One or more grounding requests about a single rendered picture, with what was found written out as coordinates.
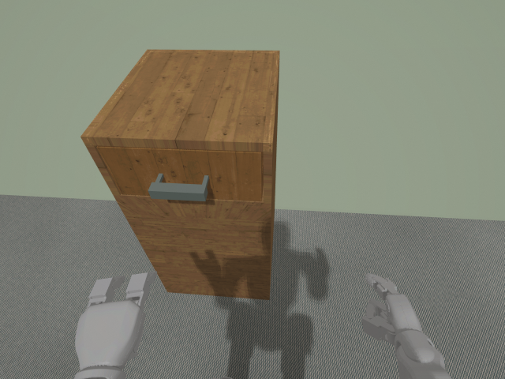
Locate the drawer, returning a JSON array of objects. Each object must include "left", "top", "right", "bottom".
[{"left": 97, "top": 146, "right": 264, "bottom": 201}]

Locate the left robot hand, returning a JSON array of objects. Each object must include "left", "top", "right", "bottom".
[{"left": 75, "top": 271, "right": 157, "bottom": 371}]

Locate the cabinet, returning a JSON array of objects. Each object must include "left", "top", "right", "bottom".
[{"left": 80, "top": 50, "right": 280, "bottom": 300}]

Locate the handle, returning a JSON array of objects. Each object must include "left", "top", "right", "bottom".
[{"left": 148, "top": 174, "right": 209, "bottom": 201}]

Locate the right robot forearm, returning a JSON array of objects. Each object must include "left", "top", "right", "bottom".
[{"left": 395, "top": 330, "right": 452, "bottom": 379}]

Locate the right robot hand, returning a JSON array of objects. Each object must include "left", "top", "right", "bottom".
[{"left": 361, "top": 273, "right": 422, "bottom": 345}]

